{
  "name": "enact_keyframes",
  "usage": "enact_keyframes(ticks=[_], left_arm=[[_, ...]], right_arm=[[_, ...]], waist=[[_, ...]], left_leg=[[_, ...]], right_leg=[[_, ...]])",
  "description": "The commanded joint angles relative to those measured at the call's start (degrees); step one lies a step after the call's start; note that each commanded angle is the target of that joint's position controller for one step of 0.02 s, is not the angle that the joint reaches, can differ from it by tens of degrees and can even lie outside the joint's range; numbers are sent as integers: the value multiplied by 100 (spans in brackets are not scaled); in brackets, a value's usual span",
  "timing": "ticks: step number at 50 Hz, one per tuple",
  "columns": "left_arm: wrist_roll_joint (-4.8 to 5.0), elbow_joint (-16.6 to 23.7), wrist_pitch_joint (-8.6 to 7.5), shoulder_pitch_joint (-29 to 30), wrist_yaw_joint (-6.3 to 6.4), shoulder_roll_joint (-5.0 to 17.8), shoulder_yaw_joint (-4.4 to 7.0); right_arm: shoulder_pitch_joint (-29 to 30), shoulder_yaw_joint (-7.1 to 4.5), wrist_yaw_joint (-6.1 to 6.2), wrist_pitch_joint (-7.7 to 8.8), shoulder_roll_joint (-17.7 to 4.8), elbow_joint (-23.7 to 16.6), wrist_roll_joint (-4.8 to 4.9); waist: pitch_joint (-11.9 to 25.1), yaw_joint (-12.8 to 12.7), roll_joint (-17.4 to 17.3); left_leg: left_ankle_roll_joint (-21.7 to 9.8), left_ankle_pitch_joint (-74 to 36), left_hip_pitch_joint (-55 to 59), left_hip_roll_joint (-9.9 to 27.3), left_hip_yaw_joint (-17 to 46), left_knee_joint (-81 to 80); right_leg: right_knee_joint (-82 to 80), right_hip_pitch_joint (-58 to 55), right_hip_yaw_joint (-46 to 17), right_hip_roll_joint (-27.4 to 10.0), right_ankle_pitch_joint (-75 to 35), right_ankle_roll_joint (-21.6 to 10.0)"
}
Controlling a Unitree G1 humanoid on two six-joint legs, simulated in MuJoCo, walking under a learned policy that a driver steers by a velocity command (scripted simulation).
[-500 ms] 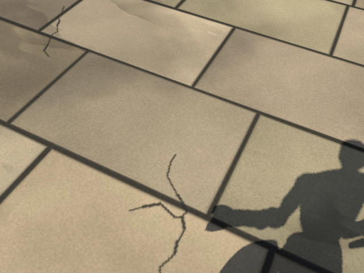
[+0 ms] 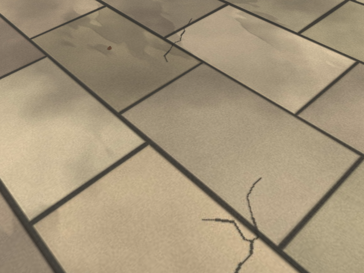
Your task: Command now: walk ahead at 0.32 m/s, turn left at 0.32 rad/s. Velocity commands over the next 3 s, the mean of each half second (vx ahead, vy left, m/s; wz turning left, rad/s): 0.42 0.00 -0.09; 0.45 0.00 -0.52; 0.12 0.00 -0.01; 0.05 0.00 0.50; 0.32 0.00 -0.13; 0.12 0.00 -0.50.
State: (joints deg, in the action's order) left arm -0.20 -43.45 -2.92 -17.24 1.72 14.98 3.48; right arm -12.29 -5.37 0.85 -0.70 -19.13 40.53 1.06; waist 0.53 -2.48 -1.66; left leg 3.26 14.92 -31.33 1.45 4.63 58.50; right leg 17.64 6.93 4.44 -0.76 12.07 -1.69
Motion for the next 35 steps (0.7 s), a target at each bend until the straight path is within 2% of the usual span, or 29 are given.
enact_keyframes(ticks=[1,4,7,8,9,10,11,12,13,14,15,16,17,18,19,21,24,27,29,31,33,34,35], left_arm=[[49,241,-125,23,-38,1034,261],[118,158,-129,-28,-103,1174,304],[198,11,-100,-253,-190,1254,320],[235,-29,-69,-248,-218,1270,313],[270,-53,-29,-156,-237,1273,297],[260,-80,-12,-150,-251,1172,248],[191,-85,-37,-91,-271,894,137],[1,153,-88,106,-305,335,-67],[168,338,-184,-51,-244,367,-29],[301,275,-218,56,-220,904,113],[339,287,-205,123,-243,986,158],[295,199,-166,117,-230,909,164],[230,181,-123,169,-223,878,185],[217,124,-72,96,-238,773,178],[221,105,-36,57,-260,627,147],[210,126,24,97,-277,498,124],[182,336,35,560,-307,386,73],[142,596,17,1203,-425,254,-16],[155,779,1,1567,-511,207,-57],[169,944,-12,1798,-594,243,-55],[173,1040,6,1716,-635,412,22],[181,1030,32,1481,-632,541,89],[198,949,60,971,-614,750,197]], right_arm=[[659,36,-65,224,-183,-604,-16],[823,126,-152,294,-76,-658,-9],[926,144,-211,345,-145,-727,45],[844,133,-224,373,-182,-722,62],[554,105,-230,401,-210,-631,64],[67,28,-207,407,-334,-445,62],[-712,-113,-147,411,-601,-239,65],[-1636,-222,-57,393,-1085,-142,-72],[-1607,-265,-75,431,-1396,-211,-169],[-1360,-137,-123,515,-902,-231,-141],[-1030,-17,-146,569,-533,-237,-89],[-704,47,-169,606,-329,-243,-75],[-465,73,-174,630,-205,-226,-94],[-360,86,-159,664,-127,-209,-144],[-369,64,-144,711,-146,-168,-174],[-426,32,-109,762,-175,-81,-195],[-464,4,-47,744,-266,29,-184],[-624,-39,18,695,-439,145,-141],[-824,-63,40,636,-519,268,-101],[-921,-78,54,548,-591,351,-61],[-881,-117,97,453,-774,352,-42],[-849,-141,126,397,-872,333,-27],[-794,-158,144,344,-958,304,-23]], waist=[[-340,-98,829],[-422,-142,880],[-504,-180,926],[-518,-74,900],[-474,165,828],[-285,421,717],[157,818,505],[910,1136,-769],[970,948,-1493],[546,972,-847],[136,775,-885],[-88,601,-697],[-283,481,-675],[-338,379,-610],[-323,330,-584],[-335,290,-364],[-516,357,-218],[-707,570,-126],[-821,673,-43],[-802,665,-61],[-476,464,-268],[-230,281,-409],[100,-28,-499]], left_leg=[[-23,-218,-948,201,-81,-875],[-122,-195,-198,251,-456,-1711],[-307,45,378,180,-607,-2325],[-397,5,671,130,-642,-2607],[-490,-232,1237,34,-734,-3011],[-563,-375,2107,-109,-811,-3232],[-695,-386,3286,39,-554,-3308],[-1043,-204,4548,1485,1146,-3564],[-1780,1241,4657,2384,3152,-4363],[-1782,1704,4166,2262,2915,-4536],[-1558,1628,3850,1973,2177,-4618],[-1389,1056,3501,1693,1559,-4760],[-1263,356,3213,1497,1019,-4870],[-1141,-277,2998,1326,562,-4939],[-1149,-911,2879,1296,282,-4970],[-1181,-1783,2888,1242,-228,-4996],[-1163,-2036,2850,1173,-767,-5126],[-1087,-2162,2871,1208,-1186,-5244],[-1063,-2490,3188,1321,-1354,-5143],[-1020,-3226,3583,1405,-1517,-4853],[-941,-5143,3874,1430,-1664,-4214],[-908,-6106,4000,1440,-1700,-3717],[-879,-6640,3950,1423,-1715,-2934]], right_leg=[[-1193,-623,-1439,-1493,1039,-953],[-1177,-171,-1057,-1448,656,-948],[-1001,2,-1061,-1537,656,-990],[-900,99,-1125,-1577,640,-982],[-676,322,-1098,-1545,567,-913],[-262,672,-1007,-1406,222,-795],[768,1151,-689,-1040,-248,-552],[3063,2243,-163,-445,1079,-123],[4548,3690,-574,185,2134,39],[5217,3953,-1166,-126,1813,-13],[5220,4084,-1188,-299,1245,-79],[5085,3941,-1160,-457,741,-36],[4863,3802,-1160,-543,362,10],[4809,3568,-1161,-584,32,36],[4799,3461,-1132,-565,-190,83],[4608,3545,-1155,-521,-497,178],[3579,3592,-1054,-452,-1127,237],[2607,3357,-594,-411,-1598,158],[2203,3415,-415,-379,-1555,29],[1926,3390,-209,-272,-1279,-127],[1864,2880,108,52,-791,-345],[1910,2506,251,252,-474,-474],[1915,1846,313,440,-234,-628]])
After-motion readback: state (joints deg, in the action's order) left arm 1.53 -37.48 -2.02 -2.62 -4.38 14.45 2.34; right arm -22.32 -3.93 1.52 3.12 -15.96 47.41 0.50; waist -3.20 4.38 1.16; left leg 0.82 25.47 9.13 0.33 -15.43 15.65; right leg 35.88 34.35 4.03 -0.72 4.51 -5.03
